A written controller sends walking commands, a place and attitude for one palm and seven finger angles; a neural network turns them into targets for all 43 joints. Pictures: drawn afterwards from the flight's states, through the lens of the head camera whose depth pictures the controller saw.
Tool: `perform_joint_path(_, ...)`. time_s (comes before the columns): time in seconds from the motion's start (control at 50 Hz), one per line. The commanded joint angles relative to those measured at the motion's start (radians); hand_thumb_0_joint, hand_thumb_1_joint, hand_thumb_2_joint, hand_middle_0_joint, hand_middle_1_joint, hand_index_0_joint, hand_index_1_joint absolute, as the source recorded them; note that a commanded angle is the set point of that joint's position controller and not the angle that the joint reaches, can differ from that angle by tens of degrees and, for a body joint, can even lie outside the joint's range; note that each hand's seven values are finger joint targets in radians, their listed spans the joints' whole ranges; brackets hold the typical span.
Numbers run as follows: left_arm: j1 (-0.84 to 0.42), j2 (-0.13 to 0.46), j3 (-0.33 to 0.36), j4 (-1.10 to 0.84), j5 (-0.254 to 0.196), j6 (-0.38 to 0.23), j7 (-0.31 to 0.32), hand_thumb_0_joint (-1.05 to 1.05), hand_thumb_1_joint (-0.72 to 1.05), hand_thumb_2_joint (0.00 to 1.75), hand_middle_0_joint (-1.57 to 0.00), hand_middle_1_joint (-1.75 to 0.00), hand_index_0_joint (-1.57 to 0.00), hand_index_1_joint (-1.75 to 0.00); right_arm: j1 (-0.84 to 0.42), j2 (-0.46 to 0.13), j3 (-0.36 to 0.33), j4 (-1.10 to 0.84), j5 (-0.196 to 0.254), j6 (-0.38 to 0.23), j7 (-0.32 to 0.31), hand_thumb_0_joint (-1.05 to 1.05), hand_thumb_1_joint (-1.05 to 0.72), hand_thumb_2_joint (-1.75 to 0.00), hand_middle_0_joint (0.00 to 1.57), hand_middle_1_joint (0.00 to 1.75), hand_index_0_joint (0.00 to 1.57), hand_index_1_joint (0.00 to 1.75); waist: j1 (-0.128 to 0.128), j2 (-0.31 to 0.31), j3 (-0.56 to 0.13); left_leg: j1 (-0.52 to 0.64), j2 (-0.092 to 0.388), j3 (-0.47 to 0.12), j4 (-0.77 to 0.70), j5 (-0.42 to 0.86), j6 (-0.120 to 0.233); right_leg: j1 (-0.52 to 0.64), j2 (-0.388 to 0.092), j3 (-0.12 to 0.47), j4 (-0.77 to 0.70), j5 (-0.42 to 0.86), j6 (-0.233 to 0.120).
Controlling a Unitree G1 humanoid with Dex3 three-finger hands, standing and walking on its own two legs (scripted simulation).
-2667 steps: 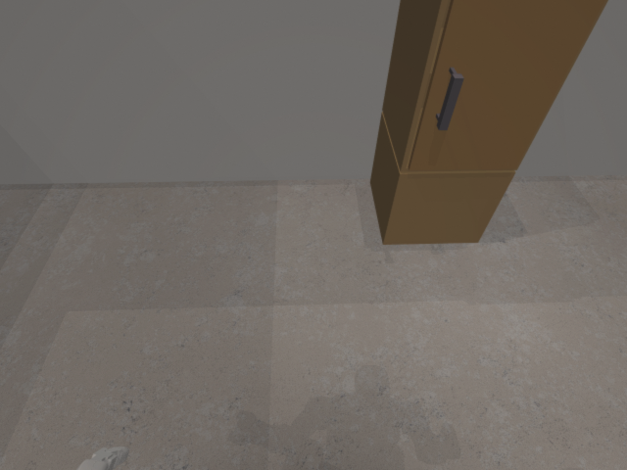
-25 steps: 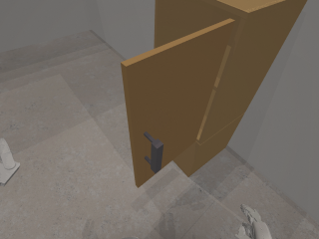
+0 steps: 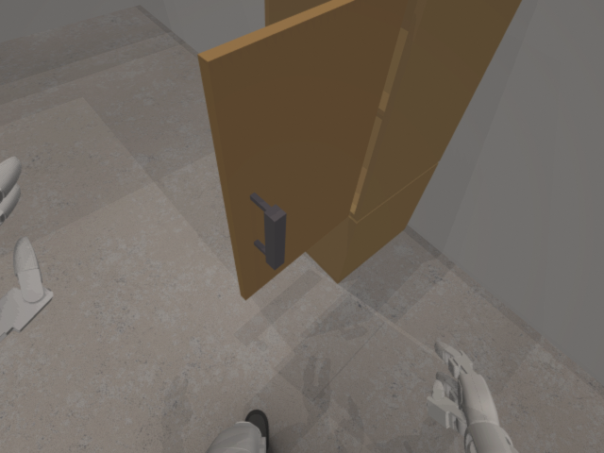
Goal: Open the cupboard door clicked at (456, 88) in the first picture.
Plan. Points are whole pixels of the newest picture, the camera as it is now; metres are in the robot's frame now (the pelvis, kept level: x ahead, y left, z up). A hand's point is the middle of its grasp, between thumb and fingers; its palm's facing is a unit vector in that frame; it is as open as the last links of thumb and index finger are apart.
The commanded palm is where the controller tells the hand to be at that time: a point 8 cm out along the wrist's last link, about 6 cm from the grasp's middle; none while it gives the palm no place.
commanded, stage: step back with the hand held close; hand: left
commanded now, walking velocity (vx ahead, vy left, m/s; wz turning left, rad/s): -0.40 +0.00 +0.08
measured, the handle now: (266, 232) +0.46 +0.10 -0.06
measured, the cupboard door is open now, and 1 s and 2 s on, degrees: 93 93 93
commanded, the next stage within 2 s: stop stepping back and stand still in 0.16 s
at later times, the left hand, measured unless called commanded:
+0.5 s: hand out of the picture +0.06 +0.28 +0.17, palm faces +0.49 -0.78 -0.38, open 7.4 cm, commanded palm +0.01 +0.31 +0.19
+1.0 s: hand out of the picture +0.04 +0.26 +0.17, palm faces +0.44 -0.77 -0.45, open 7.4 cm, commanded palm -0.02 +0.30 +0.19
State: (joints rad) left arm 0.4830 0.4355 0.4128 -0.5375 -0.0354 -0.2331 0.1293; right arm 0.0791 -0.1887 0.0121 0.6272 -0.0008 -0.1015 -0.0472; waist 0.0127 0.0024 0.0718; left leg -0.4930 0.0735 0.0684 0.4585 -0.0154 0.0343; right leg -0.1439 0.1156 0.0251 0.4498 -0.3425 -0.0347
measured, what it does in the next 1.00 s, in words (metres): walks backwards: left foot, then right foot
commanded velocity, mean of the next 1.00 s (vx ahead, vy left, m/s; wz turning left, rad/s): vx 0.04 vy -0.01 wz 0.02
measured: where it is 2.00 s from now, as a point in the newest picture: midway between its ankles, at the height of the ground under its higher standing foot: outside the picture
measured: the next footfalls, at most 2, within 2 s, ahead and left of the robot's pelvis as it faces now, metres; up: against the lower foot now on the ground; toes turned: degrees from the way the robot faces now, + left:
left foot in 0.54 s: -0.08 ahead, +0.13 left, +0.00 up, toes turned +5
right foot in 0.82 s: -0.11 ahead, -0.08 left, +0.00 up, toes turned -4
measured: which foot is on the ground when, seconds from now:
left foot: down 0.00-0.34, up 0.36-0.52, down 0.54-1.00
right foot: down 0.00-0.54, up 0.56-0.80, down 0.82-1.00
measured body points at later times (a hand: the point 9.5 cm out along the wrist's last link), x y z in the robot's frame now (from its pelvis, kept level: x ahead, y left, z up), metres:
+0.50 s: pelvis -0.12 +0.01 +0.01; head -0.13 +0.05 +0.45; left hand +0.03 +0.32 +0.19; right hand +0.03 -0.22 -0.07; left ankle -0.12 +0.11 -0.70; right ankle -0.13 -0.09 -0.73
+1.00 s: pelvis -0.16 +0.00 +0.00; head -0.16 +0.00 +0.45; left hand +0.01 +0.30 +0.19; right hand -0.02 -0.26 -0.09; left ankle -0.14 +0.12 -0.70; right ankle -0.15 -0.07 -0.73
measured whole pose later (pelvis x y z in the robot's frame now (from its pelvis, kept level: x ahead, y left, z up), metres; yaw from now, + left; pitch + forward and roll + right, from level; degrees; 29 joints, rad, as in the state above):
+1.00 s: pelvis -0.16 +0.00 +0.00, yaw +1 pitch -1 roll +1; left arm 0.54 0.40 0.41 -0.46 -0.02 -0.20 0.15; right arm 0.26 -0.23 0.00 0.67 -0.01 -0.10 -0.06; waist -0.01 -0.03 0.00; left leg -0.37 0.03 0.06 0.78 -0.36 0.01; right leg -0.23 0.02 -0.11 0.52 -0.28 -0.08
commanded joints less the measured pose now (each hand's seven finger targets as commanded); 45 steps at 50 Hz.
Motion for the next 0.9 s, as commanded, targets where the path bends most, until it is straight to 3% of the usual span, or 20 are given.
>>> perform_joint_path(0.0,0.140,0.263,0.237,-0.191,-0.018,-0.046,0.020,0.00,0.90,0.90,-0.20,-0.30,-0.20,-0.30,-0.042,-0.129,-0.040,-0.212,0.019,-0.013,-0.024,0.00,-0.90,-0.90,0.20,0.30,0.20,0.30,-0.005,-0.083,-0.283,0.222,-0.080,-0.004,0.170,-0.152,-0.017,-0.041,-0.272,0.099,-0.049,1.029,0.097)
perform_joint_path(0.06,0.111,0.255,0.211,-0.201,-0.028,-0.044,0.013,0.00,0.90,0.90,-0.20,-0.30,-0.20,-0.30,-0.026,-0.144,-0.029,-0.206,0.007,0.001,-0.035,0.00,-0.90,-0.90,0.20,0.30,0.20,0.30,-0.015,0.049,-0.213,0.280,-0.058,-0.051,0.052,0.123,-0.015,-0.094,-0.200,0.051,-0.021,0.884,0.082)
perform_joint_path(0.1,0.083,0.228,0.170,-0.156,-0.038,-0.045,0.003,0.00,0.90,0.90,-0.20,-0.30,-0.20,-0.30,0.003,-0.176,-0.047,-0.194,0.012,-0.001,-0.033,0.00,-0.90,-0.90,0.20,0.30,0.20,0.30,-0.014,0.138,-0.213,0.413,0.054,-0.157,-0.056,0.319,0.029,-0.183,-0.078,-0.002,0.026,0.412,0.107)
perform_joint_path(0.16,0.053,0.205,0.160,-0.187,-0.035,-0.042,0.003,0.00,0.90,0.90,-0.20,-0.30,-0.20,-0.30,-0.021,-0.182,-0.063,-0.187,-0.019,-0.046,-0.031,0.00,-0.90,-0.90,0.20,0.30,0.20,0.30,0.007,0.264,-0.211,0.082,0.232,-0.375,-0.385,-0.317,0.118,0.013,0.012,0.016,0.406,-0.194,0.039)
perform_joint_path(0.26,0.101,0.182,0.142,-0.224,-0.046,0.001,0.028,0.00,0.90,0.90,-0.20,-0.30,-0.20,-0.30,-0.015,-0.162,-0.069,-0.187,-0.007,-0.067,-0.024,0.00,-0.90,-0.90,0.20,0.30,0.20,0.30,0.018,0.236,-0.238,0.021,0.100,-0.147,-0.367,-0.501,-0.001,0.110,0.015,-0.107,0.186,-0.194,0.003)
perform_joint_path(0.28,0.096,0.190,0.144,-0.250,-0.043,0.004,0.029,0.00,0.90,0.90,-0.20,-0.30,-0.20,-0.30,-0.018,-0.160,-0.069,-0.194,-0.007,-0.062,-0.023,0.00,-0.90,-0.90,0.20,0.30,0.20,0.30,0.013,0.213,-0.212,0.013,0.045,-0.094,-0.267,-0.533,-0.040,0.093,-0.007,-0.099,0.017,-0.192,-0.009)
perform_joint_path(0.3,0.092,0.221,0.156,-0.274,-0.032,0.002,0.033,0.00,0.90,0.90,-0.20,-0.30,-0.20,-0.30,0.005,-0.148,-0.070,-0.188,-0.001,-0.056,-0.025,0.00,-0.90,-0.90,0.20,0.30,0.20,0.30,-0.006,0.026,-0.184,0.142,-0.064,-0.004,0.013,-0.485,-0.085,-0.116,-0.142,0.042,-0.221,-0.277,-0.044)
perform_joint_path(0.32,0.078,0.272,0.186,-0.294,-0.018,0.003,0.037,0.00,0.90,0.90,-0.20,-0.30,-0.20,-0.30,0.027,-0.141,-0.075,-0.172,-0.006,-0.039,-0.024,0.00,-0.90,-0.90,0.20,0.30,0.20,0.30,-0.015,-0.207,-0.133,0.295,-0.154,-0.024,0.465,-0.374,-0.101,-0.518,-0.408,0.404,-0.439,-0.513,-0.131)
perform_joint_path(0.34,-0.029,0.292,0.217,-0.355,-0.012,-0.010,0.048,0.00,0.90,0.90,-0.20,-0.30,-0.20,-0.30,0.040,-0.163,-0.084,-0.141,-0.034,-0.033,-0.020,0.00,-0.90,-0.90,0.20,0.30,0.20,0.30,-0.010,-0.183,-0.127,0.252,-0.140,-0.122,0.742,-0.369,-0.092,-0.630,-0.515,0.462,-0.435,-0.455,-0.218)
perform_joint_path(0.36,-0.032,0.229,0.164,-0.278,-0.008,0.017,0.045,0.00,0.90,0.90,-0.20,-0.30,-0.20,-0.30,0.069,-0.126,-0.065,-0.132,-0.019,-0.029,-0.024,0.00,-0.90,-0.90,0.20,0.30,0.20,0.30,-0.033,-0.152,-0.110,0.120,-0.099,-0.138,0.768,-0.347,-0.074,-0.512,-0.450,0.338,-0.348,-0.396,-0.181)
perform_joint_path(0.4,-0.075,0.170,0.112,-0.194,0.005,0.019,0.051,0.00,0.90,0.90,-0.20,-0.30,-0.20,-0.30,0.055,-0.115,-0.046,-0.134,-0.014,-0.038,-0.043,0.00,-0.90,-0.90,0.20,0.30,0.20,0.30,-0.040,-0.063,-0.076,0.141,-0.032,-0.085,0.518,-0.345,-0.053,-0.395,-0.341,0.161,-0.246,-0.234,-0.091)
perform_joint_path(0.48,-0.138,0.141,0.074,-0.149,0.026,-0.001,0.063,0.00,0.90,0.90,-0.20,-0.30,-0.20,-0.30,0.077,-0.140,-0.038,-0.115,-0.011,-0.090,-0.069,0.00,-0.90,-0.90,0.20,0.30,0.20,0.30,-0.032,0.098,-0.070,0.312,-0.019,-0.081,-0.084,-0.378,-0.002,-0.243,-0.246,0.119,-0.084,-0.113,-0.037)
perform_joint_path(0.52,-0.133,0.158,0.092,-0.197,0.027,-0.022,0.065,0.00,0.90,0.90,-0.20,-0.30,-0.20,-0.30,0.087,-0.162,-0.041,-0.151,0.001,-0.102,-0.061,0.00,-0.90,-0.90,0.20,0.30,0.20,0.30,-0.013,0.248,-0.118,0.356,0.173,-0.343,-0.149,-0.248,0.077,-0.257,-0.114,-0.011,0.161,0.027,0.032)
perform_joint_path(0.58,-0.090,0.169,0.113,-0.222,0.025,-0.025,0.047,0.00,0.90,0.90,-0.20,-0.30,-0.20,-0.30,0.083,-0.116,-0.034,-0.123,-0.024,-0.113,-0.042,0.00,-0.90,-0.90,0.20,0.30,0.20,0.30,-0.045,0.219,-0.080,0.281,0.238,-0.469,-0.268,-0.300,0.123,-0.305,-0.108,-0.030,0.399,-0.129,0.044)
perform_joint_path(0.66,0.068,0.149,0.103,-0.225,0.016,-0.007,0.040,0.00,0.90,0.90,-0.20,-0.30,-0.20,-0.30,0.077,-0.132,-0.038,-0.124,-0.009,-0.120,-0.020,0.00,-0.90,-0.90,0.20,0.30,0.20,0.30,-0.032,0.174,-0.141,0.328,0.172,-0.248,-0.158,-0.054,0.090,-0.210,-0.097,-0.101,0.243,-0.048,0.051)
perform_joint_path(0.74,0.063,0.188,0.152,-0.156,0.014,0.005,0.045,0.00,0.90,0.90,-0.20,-0.30,-0.20,-0.30,0.066,-0.140,-0.039,-0.131,-0.013,-0.082,-0.030,0.00,-0.90,-0.90,0.20,0.30,0.20,0.30,-0.029,0.204,-0.099,0.079,0.135,-0.170,-0.191,-0.482,0.057,0.041,-0.088,-0.151,0.062,-0.027,0.030)
perform_joint_path(0.78,0.054,0.193,0.161,-0.110,0.016,0.006,0.049,0.00,0.90,0.90,-0.20,-0.30,-0.20,-0.30,0.067,-0.131,-0.043,-0.139,-0.016,-0.058,-0.034,0.00,-0.90,-0.90,0.20,0.30,0.20,0.30,-0.031,0.057,-0.087,-0.028,0.064,-0.112,-0.011,-0.514,0.022,0.113,-0.167,0.002,-0.065,-0.064,-0.030)
perform_joint_path(0.82,0.009,0.211,0.169,-0.109,0.006,0.010,0.050,0.00,0.90,0.90,-0.20,-0.30,-0.20,-0.30,0.080,-0.123,-0.055,-0.138,-0.006,-0.052,-0.029,0.00,-0.90,-0.90,0.20,0.30,0.20,0.30,-0.020,-0.209,-0.123,-0.087,-0.061,-0.018,0.379,-0.451,-0.026,0.047,-0.434,0.415,-0.232,-0.216,-0.159)
perform_joint_path(0.84,-0.026,0.206,0.166,-0.129,0.003,-0.001,0.053,0.00,0.90,0.90,-0.20,-0.30,-0.20,-0.30,0.063,-0.132,-0.064,-0.135,0.000,-0.059,-0.024,0.00,-0.90,-0.90,0.20,0.30,0.20,0.30,-0.013,-0.174,-0.126,-0.093,-0.053,-0.051,0.530,-0.470,-0.030,0.016,-0.473,0.455,-0.249,-0.181,-0.191)
perform_joint_path(0.88,0.010,0.172,0.147,-0.103,0.008,-0.015,0.053,0.00,0.90,0.90,-0.20,-0.30,-0.20,-0.30,0.092,-0.124,-0.051,-0.117,-0.006,-0.059,-0.019,0.00,-0.90,-0.90,0.20,0.30,0.20,0.30,-0.031,-0.069,-0.104,-0.066,-0.013,-0.076,0.499,-0.406,-0.033,-0.001,-0.444,0.289,-0.182,0.046,-0.183)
